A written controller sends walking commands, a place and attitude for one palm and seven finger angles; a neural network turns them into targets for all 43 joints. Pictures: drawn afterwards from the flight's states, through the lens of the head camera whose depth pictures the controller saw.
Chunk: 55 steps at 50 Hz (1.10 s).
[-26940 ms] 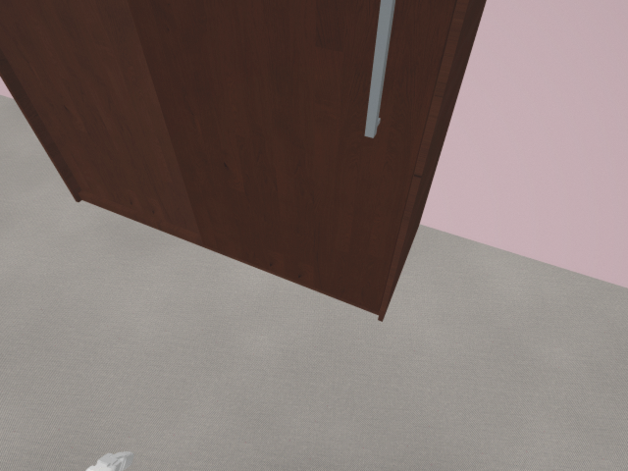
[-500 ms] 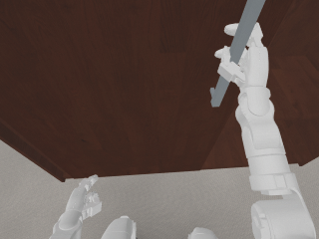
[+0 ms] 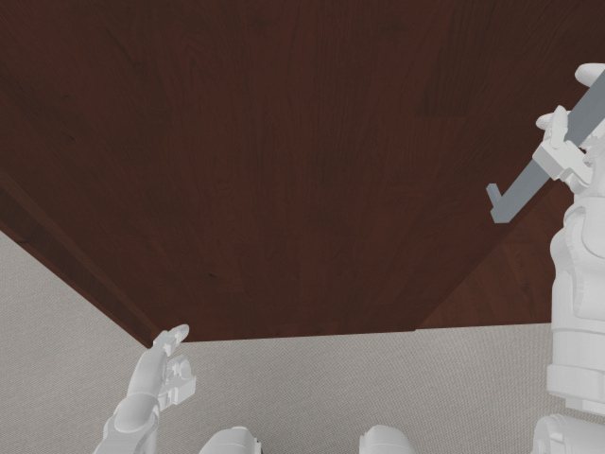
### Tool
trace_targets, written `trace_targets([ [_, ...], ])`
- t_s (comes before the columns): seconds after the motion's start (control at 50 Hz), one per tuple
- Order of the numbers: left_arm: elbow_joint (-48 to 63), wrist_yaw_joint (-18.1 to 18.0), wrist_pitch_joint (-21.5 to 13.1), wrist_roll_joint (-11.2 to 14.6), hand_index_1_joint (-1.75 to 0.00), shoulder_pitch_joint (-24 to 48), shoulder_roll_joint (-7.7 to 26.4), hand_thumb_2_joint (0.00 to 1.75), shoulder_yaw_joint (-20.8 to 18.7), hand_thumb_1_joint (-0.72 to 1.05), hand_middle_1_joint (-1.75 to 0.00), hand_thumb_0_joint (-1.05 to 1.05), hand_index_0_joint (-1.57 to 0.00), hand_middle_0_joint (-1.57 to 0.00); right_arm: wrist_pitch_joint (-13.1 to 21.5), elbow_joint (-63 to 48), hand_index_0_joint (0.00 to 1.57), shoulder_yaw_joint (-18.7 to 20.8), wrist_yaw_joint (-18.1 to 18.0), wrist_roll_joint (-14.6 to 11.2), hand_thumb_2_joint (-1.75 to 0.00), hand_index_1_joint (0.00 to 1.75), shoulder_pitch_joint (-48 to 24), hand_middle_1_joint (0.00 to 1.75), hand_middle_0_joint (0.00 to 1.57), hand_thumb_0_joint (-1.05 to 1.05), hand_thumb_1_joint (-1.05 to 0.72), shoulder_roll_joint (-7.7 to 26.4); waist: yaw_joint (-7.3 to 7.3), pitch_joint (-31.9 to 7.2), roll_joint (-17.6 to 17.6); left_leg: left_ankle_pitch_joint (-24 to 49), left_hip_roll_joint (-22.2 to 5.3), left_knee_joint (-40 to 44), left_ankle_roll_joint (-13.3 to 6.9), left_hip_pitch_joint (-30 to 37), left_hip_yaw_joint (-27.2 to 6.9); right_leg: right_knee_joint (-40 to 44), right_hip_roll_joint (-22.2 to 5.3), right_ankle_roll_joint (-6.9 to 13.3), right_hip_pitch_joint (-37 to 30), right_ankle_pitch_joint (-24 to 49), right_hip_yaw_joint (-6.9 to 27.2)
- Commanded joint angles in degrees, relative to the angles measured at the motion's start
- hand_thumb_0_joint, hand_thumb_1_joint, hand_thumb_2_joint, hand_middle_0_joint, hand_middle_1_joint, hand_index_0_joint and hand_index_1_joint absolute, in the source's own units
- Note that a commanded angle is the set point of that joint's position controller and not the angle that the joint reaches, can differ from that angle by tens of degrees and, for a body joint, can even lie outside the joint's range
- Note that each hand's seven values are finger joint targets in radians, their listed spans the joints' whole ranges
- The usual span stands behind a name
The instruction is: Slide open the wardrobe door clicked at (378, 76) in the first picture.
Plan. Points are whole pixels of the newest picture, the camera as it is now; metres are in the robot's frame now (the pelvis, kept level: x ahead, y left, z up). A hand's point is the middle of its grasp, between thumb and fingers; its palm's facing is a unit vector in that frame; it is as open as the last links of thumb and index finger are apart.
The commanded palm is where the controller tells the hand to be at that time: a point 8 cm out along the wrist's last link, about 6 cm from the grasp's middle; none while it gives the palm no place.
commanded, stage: stop walking and hold the door there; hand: right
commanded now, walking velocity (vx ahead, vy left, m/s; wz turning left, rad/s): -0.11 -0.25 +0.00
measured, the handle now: (559, 124) +0.45 -0.27 +0.19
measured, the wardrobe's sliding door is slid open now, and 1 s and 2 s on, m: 0.67 0.67 0.67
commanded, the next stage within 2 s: none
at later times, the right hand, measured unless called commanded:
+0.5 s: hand (551, 144) +0.40 -0.24 +0.20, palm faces +0.38 +0.92 -0.14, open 6.7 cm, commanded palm +0.36 -0.27 +0.18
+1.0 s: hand (553, 144) +0.40 -0.24 +0.20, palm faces +0.36 +0.92 -0.12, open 6.6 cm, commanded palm +0.36 -0.27 +0.18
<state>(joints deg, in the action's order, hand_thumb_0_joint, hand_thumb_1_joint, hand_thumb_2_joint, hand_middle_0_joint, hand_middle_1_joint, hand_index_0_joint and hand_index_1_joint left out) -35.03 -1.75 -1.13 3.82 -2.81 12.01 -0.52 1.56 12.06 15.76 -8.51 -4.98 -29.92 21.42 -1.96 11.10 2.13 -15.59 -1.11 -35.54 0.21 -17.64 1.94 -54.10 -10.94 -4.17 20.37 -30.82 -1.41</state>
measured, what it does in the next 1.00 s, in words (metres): steps on the spot: right foot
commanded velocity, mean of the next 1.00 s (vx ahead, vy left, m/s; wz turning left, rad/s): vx -0.01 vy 0.00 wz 0.00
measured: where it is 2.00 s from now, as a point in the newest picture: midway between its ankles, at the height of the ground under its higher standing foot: outside the picture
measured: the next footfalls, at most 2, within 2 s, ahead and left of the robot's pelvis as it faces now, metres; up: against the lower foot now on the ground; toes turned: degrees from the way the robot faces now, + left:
right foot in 0.18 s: +0.05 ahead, -0.10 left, +0.00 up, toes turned -2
left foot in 1.86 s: -0.03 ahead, +0.06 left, +0.00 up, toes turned +0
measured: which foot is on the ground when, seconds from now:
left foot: down 0.00-1.00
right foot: up 0.00-0.16, down 0.18-1.00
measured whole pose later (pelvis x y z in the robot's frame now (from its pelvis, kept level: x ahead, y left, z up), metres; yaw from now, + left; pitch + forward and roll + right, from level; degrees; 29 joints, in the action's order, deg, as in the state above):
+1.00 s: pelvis -0.01 -0.02 +0.01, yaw +7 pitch -1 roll +1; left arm -41.1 -7.4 -0.8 2.3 -13.1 14.8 0.8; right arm 0.4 27.4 16.0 -10.3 -4.2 -25.0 22.5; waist 0.2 -4.5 1.1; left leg -9.7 -2.3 -26.0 1.6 -15.4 2.1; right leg -28.7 -3.5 2.5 12.7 -15.2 -13.3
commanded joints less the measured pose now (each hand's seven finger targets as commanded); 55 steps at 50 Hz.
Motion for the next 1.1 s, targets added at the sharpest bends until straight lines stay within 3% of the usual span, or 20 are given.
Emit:
trace_targets([
  [0.0,5.70,-2.61,-4.31,-0.32,-0.30,1.73,5.61,0.90,-0.73,0.90,-0.30,0.00,-0.20,-0.20,5.06,-16.44,0.45,5.26,-0.07,1.82,-0.90,1.40,-18.24,1.40,0.45,0.00,-0.90,16.36,-0.02,-36.09,-12.12,74.32,-18.60,2.46,-10.95,28.44,-16.21,-4.18,7.63,1.47,8.59,-6.61,-0.71],
  [0.04,4.95,-3.41,-4.10,-0.69,-0.30,1.34,6.80,0.90,-0.49,0.90,-0.30,0.00,-0.20,-0.20,4.89,-14.50,0.45,5.58,-0.22,1.76,-0.90,1.40,-16.92,1.40,0.45,0.00,-0.90,16.42,1.29,-37.02,-10.15,67.70,-16.83,2.85,-9.44,25.41,-14.03,7.96,8.73,1.65,2.89,1.96,-2.40],
  [0.1,5.54,-4.41,-2.96,-0.61,-0.30,1.20,7.58,0.90,-1.10,0.90,-0.30,0.00,-0.20,-0.20,5.40,-15.18,0.45,1.80,0.36,1.59,-0.90,1.40,-15.71,1.40,0.45,0.00,-0.90,12.89,1.41,-37.60,-8.66,47.89,-12.41,3.53,-4.29,15.93,-10.24,24.43,8.75,2.16,-12.57,21.02,-4.97],
  [0.12,5.84,-4.50,-2.81,-0.49,-0.30,1.37,9.00,0.90,-1.67,0.90,-0.30,0.00,-0.20,-0.20,5.30,-15.35,0.45,0.55,0.37,1.28,-0.90,1.40,-15.48,1.40,0.45,0.00,-0.90,11.82,1.19,-36.08,-6.52,35.77,-9.73,3.95,-2.21,9.97,-8.27,26.42,4.03,3.53,-17.93,33.69,-2.39],
  [0.14,6.98,-4.24,-2.50,0.02,-0.30,2.56,11.36,0.90,-2.48,0.90,-0.30,0.00,-0.20,-0.20,4.84,-15.39,0.45,-1.37,0.59,0.73,-0.90,1.40,-14.08,1.40,0.45,0.00,-0.90,10.04,0.69,-33.16,3.52,17.13,-4.83,4.53,0.20,2.71,-6.02,26.94,-4.15,6.64,-21.44,46.37,4.38],
  [0.16,6.58,-3.40,-2.22,0.31,-0.30,1.20,11.14,0.90,-2.55,0.90,-0.30,0.00,-0.20,-0.20,4.31,-14.00,0.45,-3.84,1.02,0.93,-0.90,1.40,-11.96,1.40,0.45,0.00,-0.90,6.32,0.40,-31.88,6.93,-1.61,-1.48,2.28,0.77,0.62,-4.07,27.85,-7.93,9.01,-21.78,52.57,6.27],
  [0.18,7.43,-3.05,-2.76,-0.30,-0.30,1.62,10.65,0.90,-2.40,0.90,-0.30,0.00,-0.20,-0.20,3.85,-13.41,0.45,-6.23,1.27,1.31,-0.90,1.40,-11.35,1.40,0.45,0.00,-0.90,3.36,0.93,-29.87,8.34,-8.44,0.73,-1.41,1.13,-3.66,-2.87,29.82,-9.51,10.26,-22.17,54.91,8.15],
  [0.2,7.05,-3.14,-3.07,-1.47,-0.30,1.66,10.11,0.90,-1.79,0.90,-0.30,0.00,-0.20,-0.20,4.01,-14.08,0.45,-4.71,0.99,1.99,-0.90,1.40,-13.22,1.40,0.45,0.00,-0.90,5.65,1.60,-27.37,13.17,-10.18,0.87,-5.73,0.90,-5.66,-1.85,31.58,-9.60,10.62,-21.39,58.51,7.79],
  [0.24,5.73,-3.06,-3.43,-2.00,-0.30,-0.06,10.91,0.90,-1.85,0.90,-0.30,0.00,-0.20,-0.20,4.74,-15.27,0.45,-0.09,0.18,2.60,-0.90,1.40,-14.37,1.40,0.45,0.00,-0.90,11.69,1.42,-27.11,15.37,-8.28,-0.27,-5.69,0.29,-6.32,-2.00,28.96,-8.50,9.59,-24.13,67.06,4.83],
  [0.28,6.04,-2.59,-3.55,-1.74,-0.30,-1.25,10.90,0.90,-1.73,0.90,-0.30,0.00,-0.20,-0.20,3.85,-12.70,0.45,-0.94,0.54,2.60,-0.90,1.40,-10.27,1.40,0.45,0.00,-0.90,9.74,1.85,-27.49,11.28,-4.12,0.12,0.38,0.36,-4.28,-0.43,27.20,-7.34,8.58,-25.74,65.95,1.51],
  [0.3,6.51,-2.56,-3.54,-1.71,-0.30,-1.07,10.82,0.90,-1.46,0.90,-0.30,0.00,-0.20,-0.20,3.56,-12.90,0.45,-1.46,0.67,2.44,-0.90,1.40,-9.74,1.40,0.45,0.00,-0.90,9.26,1.97,-27.57,10.10,-1.65,0.03,3.69,0.26,-1.71,0.05,27.20,-7.13,7.98,-24.32,62.03,0.76],
  [0.34,6.40,-3.17,-3.28,-1.84,-0.30,-0.80,11.83,0.90,-1.39,0.90,-0.30,0.00,-0.20,-0.20,3.10,-9.06,0.45,2.42,0.28,2.60,-0.90,1.40,-7.01,1.40,0.45,0.00,-0.90,13.59,1.72,-25.61,7.07,6.73,-1.36,9.81,-0.16,4.88,-0.52,27.04,-5.62,6.41,-16.74,48.58,-0.52],
  [0.38,6.73,-3.89,-2.86,-1.92,-0.30,-0.28,11.20,0.90,-1.09,0.90,-0.30,0.00,-0.20,-0.20,3.19,-8.16,0.45,3.88,0.05,2.32,-0.90,1.40,-8.15,1.40,0.45,0.00,-0.90,15.46,2.16,-26.66,1.47,26.64,-6.00,9.49,-1.50,10.09,-4.81,25.90,-1.93,4.16,-9.51,34.43,-2.68],
  [0.4,6.22,-4.25,-2.73,-2.21,-0.30,-0.66,10.84,0.90,-0.99,0.90,-0.30,0.00,-0.20,-0.20,3.26,-6.30,0.45,4.12,0.00,2.33,-0.90,1.40,-7.89,1.40,0.45,0.00,-0.90,15.45,2.49,-26.13,1.75,29.98,-6.61,8.79,-1.43,9.67,-4.75,27.57,-0.14,3.57,-8.46,30.09,-3.35],
  [0.44,4.73,-4.85,-2.31,-1.64,-0.30,-2.67,11.49,0.90,-1.67,0.90,-0.30,0.00,-0.20,-0.20,2.80,-4.18,0.45,5.21,-0.36,1.80,-0.90,1.40,-6.68,1.40,0.45,0.00,-0.90,17.12,2.32,-29.21,-1.92,27.63,-7.11,9.90,-1.67,9.72,-6.46,26.45,0.93,3.76,-10.74,26.75,-3.25],
  [0.54,2.98,-5.75,-2.24,-1.78,-0.30,-2.88,11.81,0.90,-1.41,0.90,-0.30,0.00,-0.20,-0.20,2.86,0.97,0.45,5.71,-0.44,2.01,-0.90,1.40,-9.37,1.40,0.45,0.00,-0.90,18.60,2.04,-26.94,1.15,17.37,-5.97,12.72,-0.94,6.32,-5.57,29.73,0.98,4.81,-10.92,22.24,-2.81],
  [0.66,2.29,-6.17,-2.55,-1.69,-0.30,-2.99,12.01,0.90,-1.51,0.90,-0.30,0.00,-0.20,-0.20,3.32,2.68,0.45,2.62,-0.32,2.13,-0.90,1.40,-12.78,1.40,0.45,0.00,-0.90,15.45,1.75,-24.73,1.28,9.53,-4.25,13.61,-0.32,3.64,-4.10,32.82,0.52,5.52,-11.18,18.24,-2.31],
  [0.82,2.39,-6.14,-2.80,-1.62,-0.30,-2.78,11.35,0.90,-1.55,0.90,-0.30,0.00,-0.20,-0.20,3.78,1.78,0.45,-1.48,-0.03,2.13,-0.90,1.40,-14.80,1.40,0.45,0.00,-0.90,10.72,1.86,-25.71,1.37,11.78,-3.90,12.05,-0.36,3.61,-3.24,32.91,0.10,5.42,-12.63,21.96,-2.16],
  [0.94,1.76,-6.07,-2.45,-1.92,-0.30,-3.05,11.94,0.90,-1.74,0.90,-0.30,0.00,-0.20,-0.20,3.79,2.17,0.45,-1.28,-0.25,2.41,-0.90,1.40,-13.90,1.40,0.45,0.00,-0.90,11.52,1.88,-25.22,1.21,13.57,-3.84,11.35,-0.18,3.81,-2.69,32.67,-0.16,5.22,-12.42,24.82,-1.87],
  [1.08,2.70,-5.89,-2.31,-1.86,-0.30,-1.95,10.49,0.90,-1.17,0.90,-0.30,0.00,-0.20,-0.20,4.37,-1.76,0.45,-3.80,0.19,2.27,-0.90,1.40,-15.06,1.40,0.45,0.00,-0.90,8.01,1.91,-26.83,1.70,16.54,-3.92,9.96,-0.18,3.58,-2.39,31.67,-0.63,4.96,-14.80,29.57,-2.16],
])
